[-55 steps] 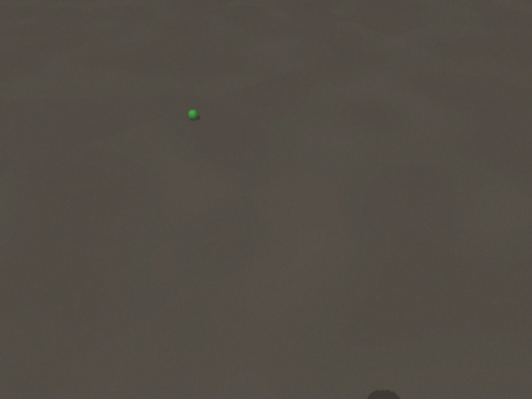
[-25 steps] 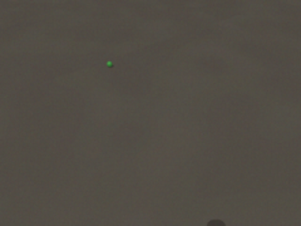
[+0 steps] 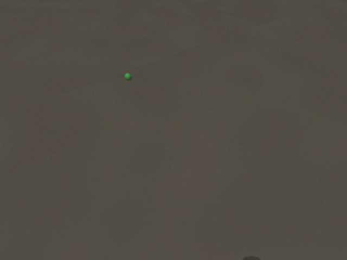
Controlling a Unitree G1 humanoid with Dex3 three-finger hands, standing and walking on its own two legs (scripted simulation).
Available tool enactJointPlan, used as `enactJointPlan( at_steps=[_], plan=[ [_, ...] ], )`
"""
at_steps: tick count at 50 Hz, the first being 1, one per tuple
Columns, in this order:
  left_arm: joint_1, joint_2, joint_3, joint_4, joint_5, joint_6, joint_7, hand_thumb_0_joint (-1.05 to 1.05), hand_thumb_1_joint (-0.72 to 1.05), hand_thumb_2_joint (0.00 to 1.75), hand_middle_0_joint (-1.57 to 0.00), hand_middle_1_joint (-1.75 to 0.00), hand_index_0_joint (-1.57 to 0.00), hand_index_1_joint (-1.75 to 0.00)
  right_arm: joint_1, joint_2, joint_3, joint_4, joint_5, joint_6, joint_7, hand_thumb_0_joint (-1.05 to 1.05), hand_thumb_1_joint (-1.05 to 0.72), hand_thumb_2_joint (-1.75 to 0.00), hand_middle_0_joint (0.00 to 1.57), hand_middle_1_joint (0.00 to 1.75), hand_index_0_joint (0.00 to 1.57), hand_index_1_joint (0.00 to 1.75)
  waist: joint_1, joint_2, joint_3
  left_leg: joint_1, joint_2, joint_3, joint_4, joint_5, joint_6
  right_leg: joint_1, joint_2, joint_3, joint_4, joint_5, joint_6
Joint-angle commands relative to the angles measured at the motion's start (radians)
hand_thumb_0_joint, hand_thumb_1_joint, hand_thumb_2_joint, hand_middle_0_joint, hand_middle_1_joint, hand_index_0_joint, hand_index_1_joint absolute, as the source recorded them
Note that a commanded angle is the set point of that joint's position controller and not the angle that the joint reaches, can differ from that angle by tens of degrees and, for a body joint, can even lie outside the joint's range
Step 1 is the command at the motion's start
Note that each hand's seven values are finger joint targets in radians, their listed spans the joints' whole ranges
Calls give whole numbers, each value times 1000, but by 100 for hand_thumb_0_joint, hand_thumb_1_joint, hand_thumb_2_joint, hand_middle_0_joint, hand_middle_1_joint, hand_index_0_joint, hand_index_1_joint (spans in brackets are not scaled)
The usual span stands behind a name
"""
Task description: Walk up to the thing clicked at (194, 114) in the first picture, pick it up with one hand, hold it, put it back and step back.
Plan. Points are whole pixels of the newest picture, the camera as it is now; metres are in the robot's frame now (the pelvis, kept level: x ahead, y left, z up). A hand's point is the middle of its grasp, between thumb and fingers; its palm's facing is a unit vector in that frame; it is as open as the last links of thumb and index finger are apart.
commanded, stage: stand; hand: left
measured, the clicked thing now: (127, 76) +1.98 +0.53 -0.75
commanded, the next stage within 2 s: walk up in 0.02 s
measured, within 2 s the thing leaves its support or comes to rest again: neither
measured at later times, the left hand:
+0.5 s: hand out of the picture +0.15 +0.40 -0.17, palm faces +0.06 -0.93 -0.36, open 7.4 cm
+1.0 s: hand (79, 155) +0.50 +0.37 -0.14, palm faces +0.11 -0.93 -0.34, open 7.3 cm
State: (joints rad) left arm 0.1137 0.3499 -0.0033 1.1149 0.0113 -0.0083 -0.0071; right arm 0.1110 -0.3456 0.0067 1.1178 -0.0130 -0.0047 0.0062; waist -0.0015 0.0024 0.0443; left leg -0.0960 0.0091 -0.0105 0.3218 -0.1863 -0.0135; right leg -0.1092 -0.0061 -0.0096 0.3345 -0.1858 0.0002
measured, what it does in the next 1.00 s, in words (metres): walks ahead: left foot, then right foot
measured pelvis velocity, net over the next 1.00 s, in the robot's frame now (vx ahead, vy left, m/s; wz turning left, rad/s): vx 0.39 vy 0.09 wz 0.15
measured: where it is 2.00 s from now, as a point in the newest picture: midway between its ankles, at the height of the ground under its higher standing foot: (155, 158)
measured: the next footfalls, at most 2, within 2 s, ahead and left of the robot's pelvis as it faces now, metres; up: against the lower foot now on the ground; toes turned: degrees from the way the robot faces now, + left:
left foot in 0.36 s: +0.18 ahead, +0.22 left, +0.00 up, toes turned +12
right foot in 0.88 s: +0.51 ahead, -0.02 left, +0.00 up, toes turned +2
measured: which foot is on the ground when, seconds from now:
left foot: down 0.00-0.08, up 0.10-0.34, down 0.36-0.90, up 0.92-1.00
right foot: down 0.00-0.38, up 0.40-0.86, down 0.88-1.00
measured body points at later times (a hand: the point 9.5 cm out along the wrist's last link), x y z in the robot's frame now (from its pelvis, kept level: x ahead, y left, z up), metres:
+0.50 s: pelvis +0.12 +0.10 -0.02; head +0.10 +0.13 +0.43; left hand +0.15 +0.45 -0.15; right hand +0.21 -0.24 -0.10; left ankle +0.14 +0.21 -0.75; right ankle +0.09 -0.05 -0.68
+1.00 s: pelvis +0.39 +0.09 -0.02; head +0.42 +0.08 +0.43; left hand +0.49 +0.42 -0.11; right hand +0.47 -0.23 -0.15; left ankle +0.26 +0.21 -0.67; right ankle +0.47 -0.02 -0.75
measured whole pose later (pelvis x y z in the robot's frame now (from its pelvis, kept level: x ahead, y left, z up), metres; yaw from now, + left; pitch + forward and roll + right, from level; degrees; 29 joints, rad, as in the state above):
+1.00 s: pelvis +0.39 +0.09 -0.02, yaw +9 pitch -2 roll -1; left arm 0.11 0.37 0.05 0.89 0.00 -0.09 -0.08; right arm 0.32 -0.43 -0.05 0.96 0.00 -0.06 0.04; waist -0.02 0.05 0.08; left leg -0.29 0.05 -0.02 1.14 -0.39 0.04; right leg -0.33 -0.05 -0.11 0.58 -0.22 -0.02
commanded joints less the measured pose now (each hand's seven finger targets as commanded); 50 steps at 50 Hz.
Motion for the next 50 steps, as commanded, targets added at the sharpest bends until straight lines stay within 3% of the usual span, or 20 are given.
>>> enactJointPlan(
  at_steps=[1,3,5,10,14,17,18,19,20,22,25,34,39,41,42,43,44,45,46,50],
  plan=[
    [40,350,122,-109,15,-49,-19,0,90,90,-20,-30,-20,-30,5,-318,-120,-114,-12,-42,20,0,-90,-90,20,30,20,30,27,-14,-175,-100,80,-104,76,-428,111,100,-90,70,40,-397,-62],
    [121,365,144,-99,28,-59,-33,0,90,90,-20,-30,-20,-30,-131,-277,-115,-177,-22,-42,47,0,-90,-90,20,30,20,30,101,-75,0,-499,33,-27,269,-447,87,135,-241,290,-81,-698,-152],
    [133,390,152,-138,31,-82,-29,0,90,90,-20,-30,-20,-30,-199,-235,-109,-223,-32,-48,54,0,-90,-90,20,30,20,30,144,-139,69,-728,68,-43,565,-267,44,192,-471,523,-278,-637,-269],
    [-13,369,148,-213,29,-90,-36,0,90,90,-20,-30,-20,-30,-27,-282,-141,-199,-14,-48,99,0,-90,-90,20,30,20,30,20,-166,-1,-477,116,-15,468,-188,9,77,-284,156,-239,-458,-189],
    [-31,396,149,-233,28,-83,-54,0,90,90,-20,-30,-20,-30,18,-262,-148,-212,-11,-42,114,0,-90,-90,20,30,20,30,-10,-166,19,-213,96,63,320,-57,5,-169,-262,41,-199,-451,-172],
    [-77,349,130,-236,38,-63,-57,0,90,90,-20,-30,-20,-30,241,-318,-187,-136,-16,-51,90,0,-90,-90,20,30,20,30,-129,16,-7,122,36,129,284,-104,18,-420,-205,-51,97,-577,-147],
    [-47,284,108,-240,42,-57,-61,0,90,90,-20,-30,-20,-30,372,-376,-209,-97,-21,-60,73,0,-90,-90,20,30,20,30,-186,210,-51,311,39,29,205,-281,64,-554,-126,-104,454,-482,-123],
    [-37,184,76,-267,22,-62,-65,0,90,90,-20,-30,-20,-30,460,-485,-221,-106,-33,-73,51,0,-90,-90,20,30,20,30,-210,481,-57,304,295,-508,-85,-711,120,-747,36,-67,875,-423,-76],
    [-37,275,82,-271,11,-64,-54,0,90,90,-20,-30,-20,-30,307,-538,-218,-174,9,-80,54,0,-90,-90,20,30,20,30,-143,313,-19,113,444,-846,-299,-869,223,-707,9,105,927,-356,-83],
    [40,352,96,-210,-7,-66,-55,0,90,90,-20,-30,-20,-30,131,-438,-181,-223,12,-93,45,0,-90,-90,20,30,20,30,-30,77,22,11,383,-543,-198,-628,186,-637,-96,166,886,-172,-51],
    [99,354,113,-166,-7,-53,-76,0,90,90,-20,-30,-20,-30,109,-359,-148,-233,11,-109,40,0,-90,-90,20,30,20,30,11,112,45,-116,275,-252,-207,-446,171,-507,-132,93,722,-61,2],
    [-95,285,112,-268,4,-45,-112,0,90,90,-20,-30,-20,-30,195,-357,-153,-234,17,-130,39,0,-90,-90,20,30,20,30,-37,66,72,33,256,-103,-241,-234,188,-549,-146,22,383,121,6],
    [-181,241,104,-286,-1,-60,-105,0,90,90,-20,-30,-20,-30,250,-360,-155,-230,5,-120,30,0,-90,-90,20,30,20,30,-60,67,47,53,244,-24,-121,127,180,-377,-93,-63,227,118,-31],
    [-133,235,108,-273,-3,-60,-98,0,90,90,-20,-30,-20,-30,249,-361,-156,-239,1,-111,24,0,-90,-90,20,30,20,30,-34,77,10,80,227,5,4,293,168,-289,-42,-107,200,38,-50],
    [-19,243,118,-240,-4,-63,-89,0,90,90,-20,-30,-20,-30,238,-353,-153,-249,-1,-106,20,0,-90,-90,20,30,20,30,27,46,-59,56,200,44,174,407,146,-121,-18,-124,158,33,-61],
    [128,291,143,-199,2,-69,-75,0,90,90,-20,-30,-20,-30,256,-308,-135,-259,-4,-103,21,0,-90,-90,20,30,20,30,86,-37,-165,-72,139,93,422,390,119,150,-6,-120,162,-11,-86],
    [284,370,174,-184,15,-75,-58,0,90,90,-20,-30,-20,-30,290,-245,-109,-280,5,-104,22,0,-90,-90,20,30,20,30,146,-192,-273,-316,71,110,730,109,87,404,-202,153,134,-215,-133],
    [312,448,183,-203,6,-83,-50,0,90,90,-20,-30,-20,-30,295,-230,-101,-303,22,-110,20,0,-90,-90,20,30,20,30,138,-293,-286,-593,-49,68,912,-318,61,529,-468,626,-32,-246,-247],
    [253,440,179,-224,-14,-84,-45,0,90,90,-20,-30,-20,-30,200,-318,-121,-292,13,-110,10,0,-90,-90,20,30,20,30,149,-148,-211,-612,31,-50,991,-302,65,389,-475,627,-50,-196,-299],
    [95,321,138,-258,-21,-95,-36,0,90,90,-20,-30,-20,-30,230,-279,-114,-246,18,-103,38,0,-90,-90,20,30,20,30,26,-152,-24,-468,111,-58,759,-126,59,13,-289,174,-77,25,-214]
  ],
)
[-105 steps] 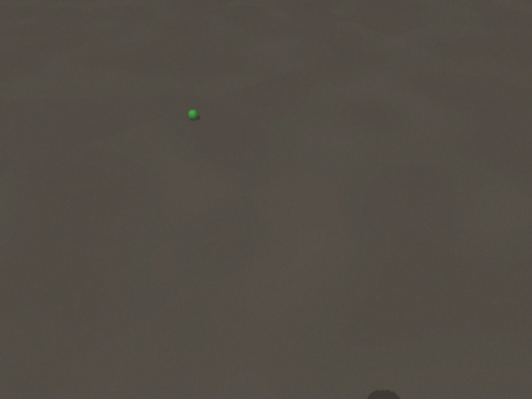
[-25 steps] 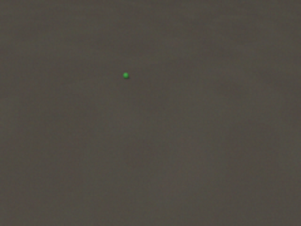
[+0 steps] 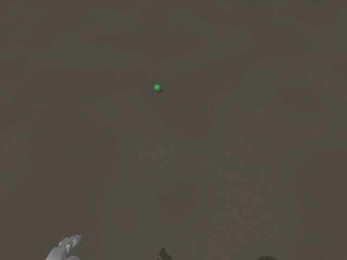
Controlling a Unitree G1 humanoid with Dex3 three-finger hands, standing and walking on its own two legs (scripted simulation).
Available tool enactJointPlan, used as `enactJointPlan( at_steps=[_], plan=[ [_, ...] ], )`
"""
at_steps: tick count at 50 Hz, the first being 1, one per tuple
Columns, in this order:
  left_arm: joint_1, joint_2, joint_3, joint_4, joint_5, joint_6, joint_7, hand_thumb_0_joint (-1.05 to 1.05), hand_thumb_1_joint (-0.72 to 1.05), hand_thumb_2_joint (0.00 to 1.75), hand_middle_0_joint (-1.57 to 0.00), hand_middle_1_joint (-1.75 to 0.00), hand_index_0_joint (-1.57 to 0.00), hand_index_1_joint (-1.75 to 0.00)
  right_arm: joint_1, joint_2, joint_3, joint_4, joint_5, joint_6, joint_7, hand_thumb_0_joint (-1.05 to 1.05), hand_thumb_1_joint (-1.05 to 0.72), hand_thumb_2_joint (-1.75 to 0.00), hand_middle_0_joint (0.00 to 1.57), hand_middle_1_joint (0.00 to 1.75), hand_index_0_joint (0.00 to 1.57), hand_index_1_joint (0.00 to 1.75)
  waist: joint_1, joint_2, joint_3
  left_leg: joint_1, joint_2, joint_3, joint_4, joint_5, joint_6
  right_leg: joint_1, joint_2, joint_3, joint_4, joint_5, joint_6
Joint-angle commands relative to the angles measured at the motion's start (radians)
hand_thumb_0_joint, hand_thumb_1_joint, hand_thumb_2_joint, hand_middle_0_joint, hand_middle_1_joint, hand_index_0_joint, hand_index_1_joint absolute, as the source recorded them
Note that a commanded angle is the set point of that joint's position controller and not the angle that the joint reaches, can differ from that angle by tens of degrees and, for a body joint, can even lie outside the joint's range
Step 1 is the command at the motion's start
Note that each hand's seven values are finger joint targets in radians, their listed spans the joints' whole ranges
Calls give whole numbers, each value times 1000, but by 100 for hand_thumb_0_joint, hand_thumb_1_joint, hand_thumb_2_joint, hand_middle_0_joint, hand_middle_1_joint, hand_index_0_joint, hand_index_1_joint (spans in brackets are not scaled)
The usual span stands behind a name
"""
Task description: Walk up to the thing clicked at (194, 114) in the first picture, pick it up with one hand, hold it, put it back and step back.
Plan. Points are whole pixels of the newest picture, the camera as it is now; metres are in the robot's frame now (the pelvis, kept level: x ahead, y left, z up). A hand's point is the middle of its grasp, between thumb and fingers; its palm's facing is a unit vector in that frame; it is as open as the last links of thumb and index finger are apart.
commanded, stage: walk up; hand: left
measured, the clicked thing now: (157, 87) +1.63 +0.19 -0.73
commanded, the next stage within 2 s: none
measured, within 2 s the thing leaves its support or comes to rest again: neither
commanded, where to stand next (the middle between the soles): +1.25 -0.04 m, yaw +0 degrees
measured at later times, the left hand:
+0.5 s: hand (82, 199) +0.33 +0.31 -0.14, palm faces -0.06 -0.95 -0.31, open 7.4 cm
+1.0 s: hand (119, 125) +0.60 +0.23 -0.11, palm faces -0.03 -0.92 -0.38, open 7.3 cm
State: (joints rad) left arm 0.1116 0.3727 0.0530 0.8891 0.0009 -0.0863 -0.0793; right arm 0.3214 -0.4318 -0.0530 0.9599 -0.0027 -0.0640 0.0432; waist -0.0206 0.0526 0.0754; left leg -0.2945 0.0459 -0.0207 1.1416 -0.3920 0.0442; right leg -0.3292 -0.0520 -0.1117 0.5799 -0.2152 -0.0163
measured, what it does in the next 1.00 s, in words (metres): walks ahead: left foot, then right foot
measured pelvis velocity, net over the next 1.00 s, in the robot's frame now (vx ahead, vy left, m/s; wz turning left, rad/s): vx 0.51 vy -0.04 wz -0.01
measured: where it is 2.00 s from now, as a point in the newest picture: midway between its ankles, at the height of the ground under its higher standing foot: (186, 148)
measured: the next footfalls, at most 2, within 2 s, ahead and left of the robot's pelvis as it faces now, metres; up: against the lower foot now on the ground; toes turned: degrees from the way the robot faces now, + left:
left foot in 0.28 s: +0.34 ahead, +0.14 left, +0.00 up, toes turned +7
right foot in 0.74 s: +0.57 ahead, -0.14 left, +0.00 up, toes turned -6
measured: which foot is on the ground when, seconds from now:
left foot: up 0.00-0.26, down 0.28-0.76, up 0.78-1.00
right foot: down 0.00-0.30, up 0.32-0.72, down 0.74-1.00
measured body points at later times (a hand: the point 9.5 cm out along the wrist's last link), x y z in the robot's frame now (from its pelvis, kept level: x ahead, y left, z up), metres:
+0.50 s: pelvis +0.28 +0.03 +0.01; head +0.29 +0.07 +0.46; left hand +0.34 +0.36 -0.12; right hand +0.35 -0.29 -0.07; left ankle +0.30 +0.14 -0.73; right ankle +0.32 -0.13 -0.66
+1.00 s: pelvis +0.51 -0.04 +0.01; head +0.52 -0.06 +0.46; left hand +0.60 +0.28 -0.08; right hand +0.57 -0.36 -0.11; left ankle +0.58 +0.12 -0.67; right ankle +0.53 -0.13 -0.73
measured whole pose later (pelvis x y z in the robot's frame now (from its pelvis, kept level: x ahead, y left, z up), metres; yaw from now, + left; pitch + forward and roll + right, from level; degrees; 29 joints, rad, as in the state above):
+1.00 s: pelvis +0.51 -0.04 +0.01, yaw +0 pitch -2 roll +0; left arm 0.25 0.38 0.04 0.87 0.01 -0.09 -0.07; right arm 0.28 -0.43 -0.05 0.91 -0.02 -0.05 0.07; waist 0.00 0.06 0.05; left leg -0.51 0.10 -0.01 0.95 -0.25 0.00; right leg -0.20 0.00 -0.12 0.45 -0.22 -0.06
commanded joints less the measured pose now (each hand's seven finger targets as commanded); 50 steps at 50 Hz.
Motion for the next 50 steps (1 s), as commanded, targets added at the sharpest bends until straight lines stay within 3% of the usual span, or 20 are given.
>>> enactJointPlan(
  at_steps=[1,4,8,10,13,14,15,16,17,20,24,31,34,36,37,38,39,40,43,50],
  plan=[
    [88,295,79,-46,-7,-22,34,0,90,90,-20,-30,-20,-30,30,-193,-62,-82,-1,-36,11,0,-90,-90,20,30,20,30,34,-201,-46,-248,74,-29,-89,96,-12,194,-232,239,-336,55,-207],
    [59,315,77,-78,6,-32,27,0,90,90,-20,-30,-20,-30,-50,-172,-66,-109,-11,-23,34,0,-90,-90,20,30,20,30,29,-197,8,-231,102,19,-306,115,-48,68,-236,178,-401,-111,-231],
    [69,327,78,-91,14,-38,14,0,90,90,-20,-30,-20,-30,-133,-157,-74,-131,-15,-30,52,0,-90,-90,20,30,20,30,42,-171,-24,-97,75,79,-506,295,-48,52,-200,111,-385,-148,-187],
    [59,335,76,-90,14,-30,12,0,90,90,-20,-30,-20,-30,-107,-171,-85,-118,-13,-32,49,0,-90,-90,20,30,20,30,17,-145,-41,30,60,105,-522,319,-47,-5,-205,101,-333,-193,-176],
    [134,263,46,-80,12,-17,21,0,90,90,-20,-30,-20,-30,117,-245,-116,-57,-35,-46,24,0,-90,-90,20,30,20,30,-97,100,-169,365,5,110,-620,111,21,-71,-82,-21,198,146,-113],
    [173,179,20,-96,0,-15,26,0,90,90,-20,-30,-20,-30,221,-338,-140,-50,-52,-50,5,0,-90,-90,20,30,20,30,-127,319,-232,512,246,-282,-705,-13,97,-286,22,-8,534,-127,-56],
    [200,243,33,-96,-16,-10,40,0,90,90,-20,-30,-20,-30,167,-386,-143,-103,-18,-53,-3,0,-90,-90,20,30,20,30,-106,208,-252,513,421,-695,-908,-126,195,-406,103,119,635,-317,-44],
    [154,310,34,-76,-3,-7,49,0,90,90,-20,-30,-20,-30,101,-374,-144,-108,15,-49,-5,0,-90,-90,20,30,20,30,-88,67,-196,413,421,-637,-913,-112,205,-399,27,221,687,-256,-50],
    [163,309,34,-62,-8,-7,48,0,90,90,-20,-30,-20,-30,37,-330,-122,-126,18,-50,-11,0,-90,-90,20,30,20,30,-49,26,-137,362,369,-453,-875,11,168,-392,-10,240,665,-176,-40],
    [235,278,40,-8,-14,6,30,0,90,90,-20,-30,-20,-30,-40,-241,-81,-139,12,-62,-12,0,-90,-90,20,30,20,30,23,94,-67,156,253,-135,-881,239,115,-253,-68,201,521,-104,-13],
    [167,261,43,-32,5,23,-1,0,90,90,-20,-30,-20,-30,-52,-255,-83,-160,2,-72,-8,0,-90,-90,20,30,20,30,20,76,-10,107,250,-51,-956,139,168,-255,-94,148,349,-36,29],
    [-1,222,47,-74,11,20,-25,0,90,90,-20,-30,-20,-30,-22,-263,-85,-155,1,-60,-6,0,-90,-90,20,30,20,30,-16,59,-2,137,209,35,-920,205,128,-148,-65,68,41,158,3],
    [15,227,53,-57,12,14,-20,0,90,90,-20,-30,-20,-30,-24,-265,-90,-159,-4,-48,-15,0,-90,-90,20,30,20,30,1,49,-38,149,221,44,-810,277,120,-33,-26,31,9,82,-17],
    [157,260,76,-15,14,5,-6,0,90,90,-20,-30,-20,-30,-19,-230,-74,-162,-7,-45,-20,0,-90,-90,20,30,20,30,85,-66,-112,80,157,112,-525,423,75,218,16,16,-43,34,-42],
    [278,321,103,8,20,-4,9,0,90,90,-20,-30,-20,-30,44,-171,-51,-162,-6,-44,-18,0,-90,-90,20,30,20,30,131,-221,-197,-49,87,139,-246,319,44,408,-61,157,-115,-133,-63],
    [322,406,122,-10,18,-12,26,0,90,90,-20,-30,-20,-30,94,-96,-21,-182,5,-43,-15,0,-90,-90,20,30,20,30,127,-419,-221,-287,-38,124,-23,-96,-5,534,-322,608,-259,-265,-130],
    [298,430,117,-18,0,-8,30,0,90,90,-20,-30,-20,-30,38,-213,-49,-162,6,-33,-25,0,-90,-90,20,30,20,30,139,-295,-183,-360,-27,39,75,-124,-10,477,-390,785,-344,-284,-224],
    [255,402,108,-29,-14,-5,34,0,90,90,-20,-30,-20,-30,2,-234,-55,-142,6,-27,-29,0,-90,-90,20,30,20,30,117,-183,-112,-351,21,-46,102,-55,-8,374,-365,685,-339,-225,-219],
    [149,308,83,-53,-14,-11,43,0,90,90,-20,-30,-20,-30,50,-205,-48,-92,15,-20,-14,0,-90,-90,20,30,20,30,42,-199,-44,-271,69,-42,-37,82,-6,201,-224,352,-328,-39,-150],
    [154,301,85,-99,8,-30,34,0,90,90,-20,-30,-20,-30,-63,-181,-60,-119,-22,-6,28,0,-90,-90,20,30,20,30,58,-154,5,-290,96,14,-340,177,-61,137,-217,219,-411,-181,-207]
  ],
)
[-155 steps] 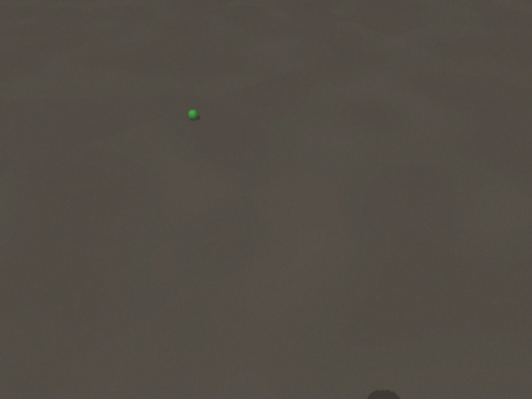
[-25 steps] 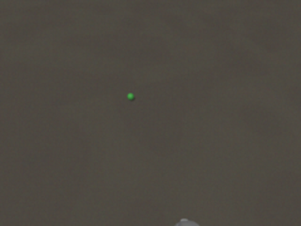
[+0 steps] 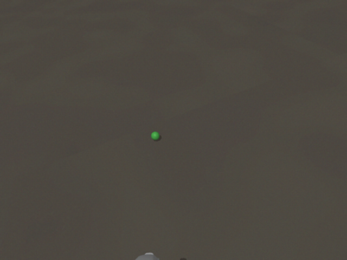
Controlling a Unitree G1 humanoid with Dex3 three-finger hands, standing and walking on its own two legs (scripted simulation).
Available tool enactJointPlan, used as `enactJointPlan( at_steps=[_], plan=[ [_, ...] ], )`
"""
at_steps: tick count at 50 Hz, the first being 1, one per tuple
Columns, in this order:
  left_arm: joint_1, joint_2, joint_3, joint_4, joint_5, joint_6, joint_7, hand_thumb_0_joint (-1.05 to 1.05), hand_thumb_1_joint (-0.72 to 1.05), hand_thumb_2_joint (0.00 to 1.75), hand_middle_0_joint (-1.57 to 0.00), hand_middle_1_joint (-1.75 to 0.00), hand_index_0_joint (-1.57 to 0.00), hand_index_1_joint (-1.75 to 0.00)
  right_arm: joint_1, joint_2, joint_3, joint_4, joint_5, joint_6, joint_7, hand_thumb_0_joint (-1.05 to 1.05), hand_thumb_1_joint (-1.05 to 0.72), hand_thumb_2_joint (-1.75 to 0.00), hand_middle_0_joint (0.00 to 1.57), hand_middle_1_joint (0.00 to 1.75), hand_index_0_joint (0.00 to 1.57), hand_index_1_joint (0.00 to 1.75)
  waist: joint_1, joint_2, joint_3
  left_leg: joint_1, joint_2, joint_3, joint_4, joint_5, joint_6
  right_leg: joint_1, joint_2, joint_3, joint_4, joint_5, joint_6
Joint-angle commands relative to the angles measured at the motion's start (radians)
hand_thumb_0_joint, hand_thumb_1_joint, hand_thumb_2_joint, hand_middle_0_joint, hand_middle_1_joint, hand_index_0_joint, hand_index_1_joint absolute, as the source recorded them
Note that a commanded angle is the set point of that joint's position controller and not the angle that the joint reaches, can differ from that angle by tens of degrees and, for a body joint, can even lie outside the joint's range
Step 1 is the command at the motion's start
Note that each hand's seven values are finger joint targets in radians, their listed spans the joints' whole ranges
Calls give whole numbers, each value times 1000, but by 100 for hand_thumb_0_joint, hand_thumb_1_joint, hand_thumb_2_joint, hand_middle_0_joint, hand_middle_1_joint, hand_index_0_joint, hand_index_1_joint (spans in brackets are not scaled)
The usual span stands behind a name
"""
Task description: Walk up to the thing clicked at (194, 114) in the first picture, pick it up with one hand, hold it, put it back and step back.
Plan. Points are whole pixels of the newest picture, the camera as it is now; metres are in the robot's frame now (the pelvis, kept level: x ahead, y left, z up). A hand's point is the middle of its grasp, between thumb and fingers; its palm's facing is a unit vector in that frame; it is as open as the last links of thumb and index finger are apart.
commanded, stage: walk up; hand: left
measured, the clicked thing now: (155, 135) +1.12 +0.23 -0.74
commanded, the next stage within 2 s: none
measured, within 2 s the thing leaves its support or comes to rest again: neither
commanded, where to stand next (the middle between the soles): +0.73 +0.00 m, yaw +0 degrees
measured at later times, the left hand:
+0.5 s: hand (84, 227) +0.26 +0.30 -0.15, palm faces -0.06 -0.94 -0.32, open 7.4 cm
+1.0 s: hand (103, 178) +0.41 +0.28 -0.14, palm faces +0.02 -0.93 -0.38, open 7.4 cm
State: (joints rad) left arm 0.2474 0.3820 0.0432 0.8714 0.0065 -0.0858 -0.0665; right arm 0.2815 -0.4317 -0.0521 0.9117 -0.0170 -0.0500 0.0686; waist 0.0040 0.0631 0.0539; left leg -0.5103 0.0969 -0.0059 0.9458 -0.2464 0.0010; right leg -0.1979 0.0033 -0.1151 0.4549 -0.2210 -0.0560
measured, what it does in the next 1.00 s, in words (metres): walks ahead: left foot, then right foot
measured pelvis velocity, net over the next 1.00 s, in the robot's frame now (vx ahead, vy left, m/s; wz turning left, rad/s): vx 0.39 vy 0.00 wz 0.03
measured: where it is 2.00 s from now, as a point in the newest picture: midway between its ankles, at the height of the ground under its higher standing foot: (184, 187)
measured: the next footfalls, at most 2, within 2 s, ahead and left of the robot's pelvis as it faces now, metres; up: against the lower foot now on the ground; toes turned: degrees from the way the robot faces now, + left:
left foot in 0.22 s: +0.27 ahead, +0.15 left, +0.00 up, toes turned +7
right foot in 0.66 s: +0.41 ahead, -0.14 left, +0.00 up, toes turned -6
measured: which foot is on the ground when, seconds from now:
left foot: up 0.00-0.20, down 0.22-0.66, up 0.68-1.00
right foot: down 0.00-0.24, up 0.26-0.64, down 0.66-1.00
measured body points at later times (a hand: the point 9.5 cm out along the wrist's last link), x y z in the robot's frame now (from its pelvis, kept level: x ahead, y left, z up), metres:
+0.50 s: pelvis +0.21 +0.03 +0.00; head +0.22 +0.04 +0.45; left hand +0.26 +0.35 -0.13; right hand +0.30 -0.29 -0.09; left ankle +0.23 +0.14 -0.74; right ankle +0.30 -0.13 -0.69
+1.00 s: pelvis +0.39 +0.00 -0.01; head +0.40 +0.00 +0.44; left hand +0.41 +0.33 -0.12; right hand +0.49 -0.32 -0.12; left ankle +0.51 +0.13 -0.72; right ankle +0.37 -0.14 -0.74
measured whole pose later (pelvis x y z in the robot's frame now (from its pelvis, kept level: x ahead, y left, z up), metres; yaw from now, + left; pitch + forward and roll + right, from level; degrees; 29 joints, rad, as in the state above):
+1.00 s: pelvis +0.39 +0.00 -0.01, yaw +2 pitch -3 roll -2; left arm 0.35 0.43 0.04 0.86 0.02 -0.08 -0.05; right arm 0.25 -0.41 -0.06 0.89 -0.02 -0.04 0.09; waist 0.05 0.03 0.07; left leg -0.46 0.07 0.03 0.65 -0.22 0.01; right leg -0.16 -0.06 -0.12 0.53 -0.32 0.00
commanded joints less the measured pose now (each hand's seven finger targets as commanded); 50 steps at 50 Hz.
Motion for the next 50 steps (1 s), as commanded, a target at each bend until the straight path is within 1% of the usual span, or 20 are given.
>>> enactJointPlan(
  at_steps=[1,7,10,11,12,13,15,18,23,27,31,32,33,34,35,36,40,43,47,50],
  plan=[
    [22,292,97,-84,4,-30,18,0,90,90,-20,-30,-20,-30,-48,-170,-58,-80,-10,-23,6,0,-90,-90,20,30,20,30,40,-164,27,-68,44,9,-202,52,-16,27,-264,205,-273,-149,-163],
    [62,305,90,-80,3,-16,14,0,90,90,-20,-30,-20,-30,-122,-149,-61,-100,-4,-40,8,0,-90,-90,20,30,20,30,51,-163,12,96,-5,78,-377,118,11,35,-252,152,-167,18,-137],
    [63,278,67,-87,3,-8,22,0,90,90,-20,-30,-20,-30,20,-193,-79,-57,-9,-51,-7,0,-90,-90,20,30,20,30,-41,-43,-67,405,-63,105,-447,53,49,-61,-192,73,109,238,-95],
    [91,221,45,-94,-2,-4,28,0,90,90,-20,-30,-20,-30,173,-256,-102,-24,-28,-55,-21,0,-90,-90,20,30,20,30,-106,113,-167,594,30,-45,-507,-73,103,-167,-125,25,402,199,-53],
    [128,161,35,-102,-19,0,30,0,90,90,-20,-30,-20,-30,212,-345,-126,-51,-30,-58,-35,0,-90,-90,20,30,20,30,-108,272,-199,772,304,-549,-616,-196,210,-477,42,17,655,-220,12],
    [115,275,57,-80,-15,8,47,0,90,90,-20,-30,-20,-30,183,-360,-133,-69,15,-54,-35,0,-90,-90,20,30,20,30,-110,118,-220,719,380,-655,-668,-203,296,-493,-7,149,738,-322,-2],
    [95,273,47,-54,-17,6,45,0,90,90,-20,-30,-20,-30,97,-287,-102,-90,29,-49,-45,0,-90,-90,20,30,20,30,-66,18,-89,559,295,-381,-653,11,248,-475,-56,221,759,-209,6],
    [173,248,51,-10,-12,17,27,0,90,90,-20,-30,-20,-30,5,-232,-72,-107,27,-57,-44,0,-90,-90,20,30,20,30,4,83,-25,341,204,-135,-688,53,198,-340,-104,176,614,-126,31],
    [77,231,58,-31,11,28,-9,0,90,90,-20,-30,-20,-30,-11,-271,-86,-136,12,-63,-34,0,-90,-90,20,30,20,30,-20,102,26,268,199,-81,-747,-180,231,-326,-139,109,371,-39,61],
    [50,228,72,-24,8,16,-18,0,90,90,-20,-30,-20,-30,-55,-273,-88,-149,11,-58,-26,0,-90,-90,20,30,20,30,1,93,14,212,167,-38,-699,-247,198,-193,-116,73,220,62,48],
    [122,258,91,4,16,-2,-4,0,90,90,-20,-30,-20,-30,-55,-225,-67,-148,6,-39,-25,0,-90,-90,20,30,20,30,58,-34,-21,107,106,26,-459,-232,146,64,-52,24,118,-5,33],
    [212,293,106,25,16,-14,10,0,90,90,-20,-30,-20,-30,-7,-172,-47,-145,6,-37,-26,0,-90,-90,20,30,20,30,102,-194,-73,50,40,86,-196,-141,113,199,-83,116,29,-142,7],
    [283,376,126,22,20,-27,28,0,90,90,-20,-30,-20,-30,4,-94,-21,-162,3,-36,-26,0,-90,-90,20,30,20,30,121,-409,-63,-127,-73,122,122,-262,60,249,-297,485,-130,-323,-53],
    [258,422,121,-2,10,-28,32,0,90,90,-20,-30,-20,-30,-29,-163,-38,-162,11,-29,-35,0,-90,-90,20,30,20,30,121,-336,-39,-230,-108,31,219,-297,35,222,-442,781,-259,-340,-165],
    [196,403,114,-22,-6,-25,35,0,90,90,-20,-30,-20,-30,-55,-219,-50,-146,12,-25,-42,0,-90,-90,20,30,20,30,95,-215,5,-237,-45,-65,250,-239,31,158,-454,736,-243,-279,-200],
    [139,369,106,-31,-16,-24,40,0,90,90,-20,-30,-20,-30,-21,-221,-53,-120,25,-23,-40,0,-90,-90,20,30,20,30,64,-185,19,-206,-18,-89,231,-169,29,127,-399,595,-224,-213,-178],
    [86,301,83,-56,-9,-26,44,0,90,90,-20,-30,-20,-30,47,-196,-55,-63,17,-17,-18,0,-90,-90,20,30,20,30,20,-234,0,-60,-7,-39,38,-94,14,31,-286,280,-184,52,-157],
    [92,315,90,-77,1,-28,41,0,90,90,-20,-30,-20,-30,-13,-170,-56,-90,4,-13,-2,0,-90,-90,20,30,20,30,42,-231,-1,-40,-5,3,-132,-62,2,33,-294,230,-189,-10,-178],
    [81,319,85,-93,3,-25,37,0,90,90,-20,-30,-20,-30,-69,-158,-63,-107,3,-22,8,0,-90,-90,20,30,20,30,45,-198,-6,89,-25,53,-299,46,8,-25,-278,174,-159,-64,-149],
    [44,316,74,-99,1,-12,33,0,90,90,-20,-30,-20,-30,-8,-168,-75,-83,-1,-29,6,0,-90,-90,20,30,20,30,-9,-162,1,282,-58,104,-363,63,18,-167,-256,136,-80,-215,-123]
  ],
)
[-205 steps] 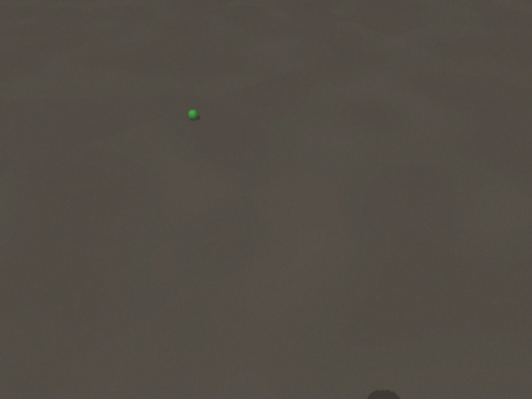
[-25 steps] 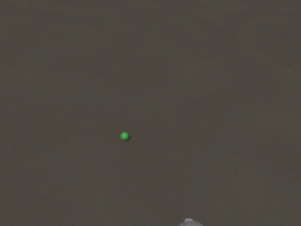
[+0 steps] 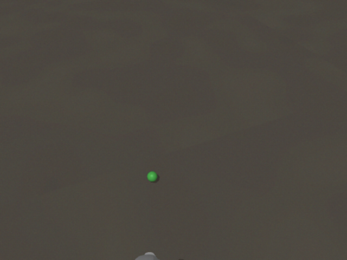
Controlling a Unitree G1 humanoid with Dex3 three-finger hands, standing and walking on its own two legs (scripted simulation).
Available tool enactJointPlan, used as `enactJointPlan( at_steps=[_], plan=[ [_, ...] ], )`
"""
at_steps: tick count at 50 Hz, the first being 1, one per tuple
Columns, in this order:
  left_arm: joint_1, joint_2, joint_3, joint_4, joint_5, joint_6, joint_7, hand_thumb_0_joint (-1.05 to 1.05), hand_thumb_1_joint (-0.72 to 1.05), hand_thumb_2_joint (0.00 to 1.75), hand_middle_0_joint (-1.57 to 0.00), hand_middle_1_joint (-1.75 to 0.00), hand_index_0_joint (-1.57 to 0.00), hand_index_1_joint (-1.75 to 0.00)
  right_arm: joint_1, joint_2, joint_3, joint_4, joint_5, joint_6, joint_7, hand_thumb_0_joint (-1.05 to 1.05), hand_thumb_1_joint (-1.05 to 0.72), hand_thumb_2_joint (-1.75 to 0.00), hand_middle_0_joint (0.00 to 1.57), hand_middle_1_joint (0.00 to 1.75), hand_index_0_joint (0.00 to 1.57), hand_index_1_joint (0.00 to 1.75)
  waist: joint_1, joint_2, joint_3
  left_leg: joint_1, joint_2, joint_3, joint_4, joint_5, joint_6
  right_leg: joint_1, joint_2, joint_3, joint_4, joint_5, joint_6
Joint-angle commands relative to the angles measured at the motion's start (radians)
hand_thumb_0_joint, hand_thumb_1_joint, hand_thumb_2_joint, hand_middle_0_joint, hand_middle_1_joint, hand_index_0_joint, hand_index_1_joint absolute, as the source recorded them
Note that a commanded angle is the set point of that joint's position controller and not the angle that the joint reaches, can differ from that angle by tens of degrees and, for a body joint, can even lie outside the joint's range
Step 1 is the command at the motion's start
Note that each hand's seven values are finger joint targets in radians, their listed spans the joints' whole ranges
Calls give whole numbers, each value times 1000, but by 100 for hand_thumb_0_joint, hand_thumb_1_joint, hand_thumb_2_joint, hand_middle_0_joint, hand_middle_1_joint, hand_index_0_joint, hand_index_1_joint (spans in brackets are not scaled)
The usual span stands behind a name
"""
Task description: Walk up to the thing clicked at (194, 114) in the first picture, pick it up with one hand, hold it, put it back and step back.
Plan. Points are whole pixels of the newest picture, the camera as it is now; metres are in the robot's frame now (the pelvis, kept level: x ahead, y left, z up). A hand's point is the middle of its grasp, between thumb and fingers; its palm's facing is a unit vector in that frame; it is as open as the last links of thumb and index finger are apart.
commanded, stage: walk up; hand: left
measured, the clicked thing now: (152, 176) +0.73 +0.21 -0.73
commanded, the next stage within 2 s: none
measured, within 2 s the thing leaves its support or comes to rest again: neither
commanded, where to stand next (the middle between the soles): +0.34 +0.00 m, yaw -2 degrees
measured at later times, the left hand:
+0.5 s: hand (87, 221) +0.25 +0.28 -0.13, palm faces -0.12 -0.91 -0.40, open 7.4 cm
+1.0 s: hand (99, 198) +0.33 +0.28 -0.17, palm faces -0.07 -0.93 -0.35, open 7.4 cm
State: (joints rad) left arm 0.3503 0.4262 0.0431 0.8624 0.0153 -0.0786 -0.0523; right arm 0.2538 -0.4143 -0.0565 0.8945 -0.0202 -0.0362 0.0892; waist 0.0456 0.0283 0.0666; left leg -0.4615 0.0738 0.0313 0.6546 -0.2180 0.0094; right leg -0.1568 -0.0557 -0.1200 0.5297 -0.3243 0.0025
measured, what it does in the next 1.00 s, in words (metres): walks ahead: left foot, then right foot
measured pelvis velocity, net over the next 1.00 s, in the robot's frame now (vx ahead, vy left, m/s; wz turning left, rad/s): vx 0.27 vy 0.01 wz -0.02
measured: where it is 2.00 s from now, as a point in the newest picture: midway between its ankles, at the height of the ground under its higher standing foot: (183, 249)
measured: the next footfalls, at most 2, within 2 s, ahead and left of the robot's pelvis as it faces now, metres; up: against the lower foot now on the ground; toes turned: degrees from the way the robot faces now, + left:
left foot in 0.04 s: +0.17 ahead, +0.13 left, +0.00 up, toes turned +5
right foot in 0.50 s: +0.29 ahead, -0.14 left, +0.00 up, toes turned -6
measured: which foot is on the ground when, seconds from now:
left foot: up 0.00-0.02, down 0.04-0.52, up 0.54-0.84, down 0.86-1.00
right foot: down 0.00-0.06, up 0.08-0.48, down 0.50-0.88, up 0.90-1.00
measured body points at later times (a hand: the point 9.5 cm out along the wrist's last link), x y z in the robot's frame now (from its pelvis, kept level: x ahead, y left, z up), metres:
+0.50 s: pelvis +0.16 +0.00 +0.00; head +0.17 -0.01 +0.45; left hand +0.25 +0.33 -0.10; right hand +0.16 -0.33 -0.12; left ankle +0.13 +0.12 -0.73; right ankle +0.25 -0.14 -0.73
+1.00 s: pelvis +0.27 +0.01 -0.01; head +0.29 +0.03 +0.44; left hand +0.33 +0.33 -0.14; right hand +0.35 -0.30 -0.11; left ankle +0.35 +0.13 -0.73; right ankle +0.26 -0.12 -0.70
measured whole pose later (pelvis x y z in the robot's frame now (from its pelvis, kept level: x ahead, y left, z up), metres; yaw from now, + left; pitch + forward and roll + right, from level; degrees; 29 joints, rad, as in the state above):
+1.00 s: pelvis +0.27 +0.01 -0.01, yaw -1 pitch -2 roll +0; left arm 0.24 0.42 0.01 0.94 0.01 -0.01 -0.01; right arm 0.21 -0.38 -0.03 0.92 -0.02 -0.04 0.03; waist 0.01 -0.04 0.09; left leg -0.38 0.04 0.04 0.64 -0.22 0.02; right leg -0.38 -0.03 -0.02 0.92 -0.52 -0.03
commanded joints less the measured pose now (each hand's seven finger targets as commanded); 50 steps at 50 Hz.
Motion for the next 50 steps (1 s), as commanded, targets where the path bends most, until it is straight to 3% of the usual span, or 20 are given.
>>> enactJointPlan(
  at_steps=[1,2,3,4,5,6,9,18,22,24,25,26,27,32,39,42,43,44,45,50],
  plan=[
    [-68,253,64,-93,-3,-14,19,0,90,90,-20,-30,-20,-30,71,-206,-82,-49,-1,-45,-22,0,-90,-90,20,30,20,30,-89,-84,-27,336,-49,68,-72,-20,19,-276,-178,121,-74,-123,-168],
    [-44,204,46,-98,5,-13,20,0,90,90,-20,-30,-20,-30,178,-252,-99,-16,1,-52,-35,0,-90,-90,20,30,20,30,-138,61,-92,511,-40,4,-107,-125,45,-360,-141,84,150,-39,-137],
    [-7,116,23,-106,-11,-12,16,0,90,90,-20,-30,-20,-30,249,-343,-122,-26,-8,-61,-50,0,-90,-90,20,30,20,30,-161,333,-129,610,207,-434,-320,-374,136,-533,2,-15,517,-81,-58],
    [-11,192,42,-82,-13,-1,32,0,90,90,-20,-30,-20,-30,230,-377,-125,-60,11,-63,-52,0,-90,-90,20,30,20,30,-157,230,-98,518,356,-737,-455,-450,224,-587,59,103,631,-219,-56],
    [-42,252,48,-74,-9,2,40,0,90,90,-20,-30,-20,-30,180,-359,-120,-66,29,-57,-53,0,-90,-90,20,30,20,30,-128,100,-34,404,356,-683,-440,-413,249,-571,4,189,676,-175,-60],
    [-13,242,45,-50,-15,6,37,0,90,90,-20,-30,-20,-30,114,-315,-103,-82,28,-59,-58,0,-90,-90,20,30,20,30,-91,46,0,363,300,-523,-421,-316,216,-547,-26,220,666,-94,-56],
    [51,222,54,5,-16,12,23,0,90,90,-20,-30,-20,-30,67,-257,-75,-92,23,-69,-63,0,-90,-90,20,30,20,30,-50,106,-7,264,211,-260,-408,-120,182,-426,-63,187,536,1,-32],
    [-104,183,62,-33,0,18,-15,0,90,90,-20,-30,-20,-30,70,-286,-84,-108,13,-64,-54,0,-90,-90,20,30,20,30,-81,112,29,232,200,-177,-460,-275,208,-358,-58,98,202,99,-7],
    [-90,169,63,-20,-5,-3,-8,0,90,90,-20,-30,-20,-30,55,-278,-76,-117,12,-49,-50,0,-90,-90,20,30,20,30,-57,72,-18,232,167,-106,-318,-102,178,-181,5,52,33,125,-18],
    [19,191,76,18,1,-19,12,0,90,90,-20,-30,-20,-30,60,-222,-53,-123,12,-39,-51,0,-90,-90,20,30,20,30,0,-30,-91,168,114,-37,-89,23,138,53,39,49,-66,119,-33],
    [98,240,94,28,7,-29,25,0,90,90,-20,-30,-20,-30,96,-163,-32,-131,18,-42,-51,0,-90,-90,20,30,20,30,37,-192,-147,68,34,36,158,-2,95,193,-71,221,-158,11,-71],
    [114,326,112,3,6,-37,37,0,90,90,-20,-30,-20,-30,112,-107,-6,-152,16,-42,-49,0,-90,-90,20,30,20,30,35,-349,-145,-184,-78,50,373,-293,34,306,-316,636,-246,-72,-160],
    [79,347,109,0,-11,-28,34,0,90,90,-20,-30,-20,-30,82,-215,-36,-127,11,-28,-65,0,-90,-90,20,30,20,30,40,-216,-93,-223,-41,-41,426,-330,32,222,-390,736,-260,-112,-275],
    [-31,263,79,-44,-24,-25,40,0,90,90,-20,-30,-20,-30,134,-213,-45,-57,12,-16,-51,0,-90,-90,20,30,20,30,-33,-194,-11,-105,26,-71,328,-140,8,1,-225,334,-248,112,-216],
    [-110,232,48,-63,-6,-1,49,0,90,90,-20,-30,-20,-30,43,-149,-37,-26,11,-4,-57,0,-90,-90,20,30,20,30,-38,-182,-26,171,-10,18,44,26,-17,-228,-191,174,-136,290,-199],
    [-153,189,22,-51,-17,22,54,0,90,90,-20,-30,-20,-30,72,-165,-41,13,10,-20,-77,0,-90,-90,20,30,20,30,-83,-79,-75,338,-47,23,-112,119,1,-285,-133,125,56,214,-130],
    [-114,143,8,-45,-22,30,54,0,90,90,-20,-30,-20,-30,77,-212,-47,13,2,-27,-86,0,-90,-90,20,30,20,30,-74,42,-94,375,59,-104,-202,140,29,-322,-78,91,153,108,-84],
    [-66,107,-4,-59,-22,34,49,0,90,90,-20,-30,-20,-30,106,-296,-70,-5,-4,-36,-84,0,-90,-90,20,30,20,30,-72,201,-117,395,242,-425,-322,-68,115,-404,43,39,346,-183,-37],
    [-48,197,27,-17,-19,45,61,0,90,90,-20,-30,-20,-30,100,-368,-87,-2,14,-32,-80,0,-90,-90,20,30,20,30,-88,187,-118,358,331,-580,-383,-263,238,-400,37,106,446,-301,-42],
    [-28,186,33,51,-11,40,52,0,90,90,-20,-30,-20,-30,-41,-268,-56,-28,-1,-22,-88,0,-90,-90,20,30,20,30,-47,183,-68,219,192,-285,-300,-111,193,-297,-18,127,309,-152,-36]
  ],
)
